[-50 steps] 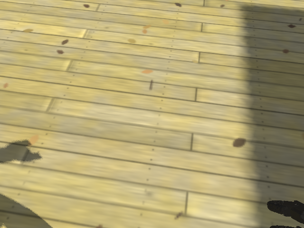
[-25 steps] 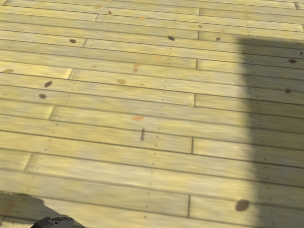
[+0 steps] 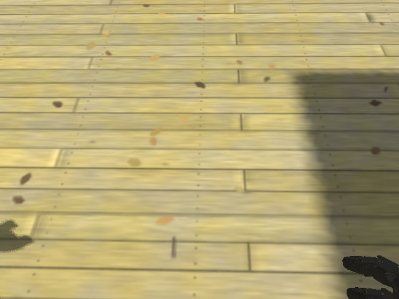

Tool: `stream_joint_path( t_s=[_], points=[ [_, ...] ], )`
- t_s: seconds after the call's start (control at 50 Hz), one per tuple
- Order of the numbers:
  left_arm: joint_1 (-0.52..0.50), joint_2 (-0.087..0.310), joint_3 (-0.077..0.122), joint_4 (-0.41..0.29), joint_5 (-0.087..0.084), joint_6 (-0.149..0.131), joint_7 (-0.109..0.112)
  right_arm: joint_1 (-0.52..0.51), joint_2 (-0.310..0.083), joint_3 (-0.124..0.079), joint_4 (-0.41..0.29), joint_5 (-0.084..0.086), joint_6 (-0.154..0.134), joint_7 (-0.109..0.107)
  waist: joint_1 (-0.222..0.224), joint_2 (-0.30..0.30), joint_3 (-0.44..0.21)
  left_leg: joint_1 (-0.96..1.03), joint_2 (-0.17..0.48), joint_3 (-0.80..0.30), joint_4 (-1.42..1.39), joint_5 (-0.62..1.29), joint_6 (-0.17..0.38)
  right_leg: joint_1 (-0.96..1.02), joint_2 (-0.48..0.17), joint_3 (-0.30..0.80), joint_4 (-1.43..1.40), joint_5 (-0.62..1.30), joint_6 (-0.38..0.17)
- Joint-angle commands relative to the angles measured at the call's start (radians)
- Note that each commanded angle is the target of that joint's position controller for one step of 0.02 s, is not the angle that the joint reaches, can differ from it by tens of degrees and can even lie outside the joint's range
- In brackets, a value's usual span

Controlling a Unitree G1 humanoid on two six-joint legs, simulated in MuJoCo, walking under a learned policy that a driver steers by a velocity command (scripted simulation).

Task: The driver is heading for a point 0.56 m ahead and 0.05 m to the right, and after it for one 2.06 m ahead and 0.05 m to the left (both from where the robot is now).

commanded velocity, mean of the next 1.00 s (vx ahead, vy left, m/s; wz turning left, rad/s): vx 0.40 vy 0.00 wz -0.25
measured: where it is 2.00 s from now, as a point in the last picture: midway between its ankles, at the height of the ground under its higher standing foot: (280, 286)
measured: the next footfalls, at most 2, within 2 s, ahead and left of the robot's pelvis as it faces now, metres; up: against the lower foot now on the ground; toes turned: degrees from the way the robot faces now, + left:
left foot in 0.02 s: +0.17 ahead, +0.13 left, +0.00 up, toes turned -6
right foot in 0.54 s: +0.40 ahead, -0.19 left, +0.00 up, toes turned -22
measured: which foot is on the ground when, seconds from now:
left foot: up 0.00-0.00, down 0.02-0.54, up 0.56-1.00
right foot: down 0.00-0.04, up 0.06-0.52, down 0.54-1.00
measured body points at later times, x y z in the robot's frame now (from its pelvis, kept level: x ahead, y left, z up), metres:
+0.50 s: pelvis +0.26 -0.03 -0.01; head +0.29 -0.05 +0.44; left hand +0.55 +0.12 -0.08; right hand +0.18 -0.32 -0.13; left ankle +0.14 +0.13 -0.73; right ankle +0.37 -0.18 -0.72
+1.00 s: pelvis +0.49 -0.11 +0.00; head +0.52 -0.11 +0.44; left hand +0.66 +0.13 -0.12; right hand +0.58 -0.40 -0.11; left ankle +0.63 -0.05 -0.73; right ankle +0.37 -0.18 -0.73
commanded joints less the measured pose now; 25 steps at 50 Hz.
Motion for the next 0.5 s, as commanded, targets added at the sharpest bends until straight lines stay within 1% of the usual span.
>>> stream_joint_path(
  t_s=[0.02, 0.04, 0.06, 0.08, 0.1, 0.12, 0.14, 0.16, 0.18, 0.2, 0.24, 0.26, 0.3, 0.34, 0.38, 0.42, 0.44, 0.46, 0.48, 0.5],
  points=[
    [-0.065, 0.091, 0.018, -0.084, 0.011, -0.009, -0.001, 0.193, -0.189, -0.076, -0.028, -0.013, -0.027, -0.015, -0.176, -0.110, -0.169, 0.446, 0.110, -0.062, -0.017, -0.044, 0.099, -0.156, -0.164, 0.140, 0.225, 0.385, -0.053],
    [0.027, 0.023, -0.003, -0.105, 0.009, -0.017, -0.001, 0.324, -0.270, -0.097, -0.013, -0.029, -0.019, -0.023, -0.178, 0.089, -0.326, 0.809, 0.331, -0.376, -0.014, -0.138, 0.223, -0.436, -0.032, 0.000, 0.548, 0.096, 0.016],
    [0.084, 0.049, -0.009, -0.122, -0.006, -0.024, -0.001, 0.366, -0.250, -0.097, 0.019, -0.007, -0.004, -0.013, -0.159, 0.302, -0.362, 0.880, 0.454, -0.696, -0.102, -0.370, 0.303, -0.657, -0.043, -0.055, 0.753, -0.220, 0.037],
    [0.025, 0.138, 0.014, -0.105, -0.013, -0.021, -0.001, 0.312, -0.164, -0.075, 0.004, 0.002, 0.001, -0.014, -0.176, 0.163, -0.214, 0.755, 0.413, -0.609, -0.138, -0.489, 0.265, -0.725, -0.106, -0.039, 0.835, -0.146, 0.047],
    [-0.059, 0.156, 0.021, -0.117, -0.005, -0.015, -0.002, 0.267, -0.129, -0.064, -0.001, -0.002, 0.009, -0.017, -0.179, 0.086, -0.107, 0.629, 0.365, -0.452, -0.152, -0.422, 0.225, -0.725, -0.137, -0.077, 0.845, -0.064, 0.055],
    [-0.100, 0.143, 0.023, -0.129, 0.005, -0.012, -0.004, 0.226, -0.110, -0.055, 0.005, -0.007, 0.013, -0.016, -0.159, 0.053, -0.037, 0.516, 0.321, -0.344, -0.182, -0.313, 0.211, -0.704, -0.164, -0.092, 0.810, -0.006, 0.061],
    [-0.115, 0.131, 0.027, -0.136, 0.008, -0.008, -0.008, 0.201, -0.090, -0.048, 0.013, -0.013, 0.012, -0.016, -0.138, 0.068, -0.003, 0.443, 0.287, -0.263, -0.209, -0.234, 0.201, -0.676, -0.192, -0.096, 0.772, 0.034, 0.063],
    [-0.107, 0.109, 0.025, -0.139, 0.002, -0.002, -0.014, 0.188, -0.089, -0.047, 0.020, -0.016, 0.010, -0.016, -0.121, 0.092, 0.012, 0.387, 0.265, -0.200, -0.236, -0.189, 0.196, -0.639, -0.209, -0.108, 0.754, 0.056, 0.065],
    [-0.105, 0.086, 0.020, -0.142, -0.001, 0.003, -0.017, 0.185, -0.090, -0.049, 0.028, -0.013, 0.006, -0.015, -0.115, 0.098, 0.013, 0.361, 0.258, -0.154, -0.258, -0.150, 0.203, -0.626, -0.216, -0.121, 0.742, 0.073, 0.069],
    [-0.115, 0.072, 0.017, -0.151, 0.000, 0.006, -0.019, 0.186, -0.099, -0.053, 0.037, -0.011, 0.001, -0.015, -0.112, 0.091, 0.017, 0.350, 0.259, -0.114, -0.277, -0.111, 0.213, -0.632, -0.222, -0.128, 0.724, 0.095, 0.075],
    [-0.152, 0.060, 0.013, -0.170, 0.006, 0.008, -0.021, 0.190, -0.126, -0.063, 0.057, -0.011, -0.004, -0.015, -0.111, 0.064, 0.024, 0.355, 0.270, -0.051, -0.298, -0.030, 0.230, -0.663, -0.232, -0.127, 0.657, 0.158, 0.088],
    [-0.168, 0.057, 0.011, -0.175, 0.007, 0.007, -0.023, 0.193, -0.136, -0.066, 0.065, -0.012, -0.003, -0.016, -0.114, 0.053, 0.023, 0.369, 0.270, -0.017, -0.300, 0.012, 0.231, -0.671, -0.234, -0.127, 0.615, 0.203, 0.091],
    [-0.205, 0.051, 0.007, -0.182, 0.005, 0.000, -0.034, 0.190, -0.150, -0.068, 0.078, -0.011, 0.001, -0.017, -0.125, 0.040, 0.024, 0.387, 0.252, 0.064, -0.299, 0.071, 0.215, -0.655, -0.230, -0.145, 0.502, 0.312, 0.087],
    [-0.274, 0.039, 0.000, -0.198, 0.006, -0.009, -0.047, 0.207, -0.166, -0.070, 0.094, -0.006, 0.008, -0.020, -0.152, 0.030, 0.039, 0.398, 0.240, 0.129, -0.295, 0.094, 0.197, -0.622, -0.218, -0.181, 0.383, 0.403, 0.076],
    [-0.341, 0.030, -0.005, -0.222, 0.005, -0.012, -0.059, 0.243, -0.185, -0.073, 0.114, 0.002, 0.017, -0.021, -0.177, 0.023, 0.055, 0.435, 0.252, 0.164, -0.290, 0.098, 0.186, -0.607, -0.207, -0.213, 0.301, 0.425, 0.061],
    [-0.386, 0.036, -0.004, -0.248, 0.002, -0.011, -0.070, 0.269, -0.204, -0.079, 0.132, 0.012, 0.027, -0.021, -0.184, 0.026, 0.070, 0.496, 0.275, 0.186, -0.270, 0.135, 0.173, -0.611, -0.198, -0.234, 0.247, 0.386, 0.040],
    [-0.397, 0.044, -0.001, -0.259, 0.002, -0.010, -0.075, 0.275, -0.213, -0.082, 0.138, 0.018, 0.034, -0.021, -0.180, 0.030, 0.072, 0.527, 0.285, 0.199, -0.246, 0.192, 0.165, -0.605, -0.188, -0.248, 0.227, 0.344, 0.025],
    [-0.391, 0.056, 0.005, -0.266, 0.005, -0.009, -0.077, 0.273, -0.225, -0.086, 0.140, 0.022, 0.041, -0.023, -0.165, 0.040, 0.061, 0.550, 0.289, 0.219, -0.201, 0.320, 0.154, -0.571, -0.166, -0.271, 0.211, 0.293, 0.006],
    [-0.366, 0.074, 0.014, -0.267, 0.008, -0.005, -0.078, 0.272, -0.242, -0.091, 0.140, 0.026, 0.047, -0.027, -0.141, 0.060, 0.032, 0.568, 0.289, 0.239, -0.131, 0.500, 0.143, -0.509, -0.131, -0.302, 0.206, 0.237, -0.015],
    [-0.297, 0.098, 0.029, -0.256, 0.013, -0.001, -0.075, 0.278, -0.253, -0.094, 0.144, 0.030, 0.053, -0.030, -0.095, 0.069, -0.019, 0.562, 0.283, 0.255, -0.013, 0.657, 0.134, -0.393, -0.091, -0.324, 0.192, 0.196, -0.041]
  ],
)
Over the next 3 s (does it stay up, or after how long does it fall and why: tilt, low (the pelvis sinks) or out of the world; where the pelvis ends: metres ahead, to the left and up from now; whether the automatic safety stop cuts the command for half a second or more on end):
stays up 0.68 -0.08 0.01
